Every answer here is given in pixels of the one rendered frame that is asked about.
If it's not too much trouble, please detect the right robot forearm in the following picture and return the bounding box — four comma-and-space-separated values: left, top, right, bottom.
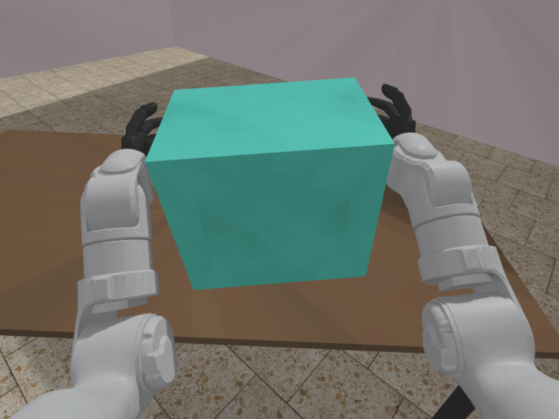
386, 133, 535, 362

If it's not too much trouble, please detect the table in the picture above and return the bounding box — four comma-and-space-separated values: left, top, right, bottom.
0, 130, 559, 419

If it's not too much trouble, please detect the robot left hand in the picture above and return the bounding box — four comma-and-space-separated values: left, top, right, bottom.
121, 102, 163, 156

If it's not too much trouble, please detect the left robot forearm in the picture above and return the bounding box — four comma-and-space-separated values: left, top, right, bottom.
70, 148, 160, 381

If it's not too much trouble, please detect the robot right hand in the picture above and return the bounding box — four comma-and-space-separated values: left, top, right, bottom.
367, 84, 416, 139

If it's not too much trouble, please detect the right robot upper arm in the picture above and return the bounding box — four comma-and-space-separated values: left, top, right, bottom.
422, 291, 559, 419

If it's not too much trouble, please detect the left robot upper arm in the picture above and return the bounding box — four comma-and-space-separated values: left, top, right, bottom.
8, 313, 178, 419

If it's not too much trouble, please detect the carton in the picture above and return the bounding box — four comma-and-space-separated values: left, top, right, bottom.
145, 78, 395, 290

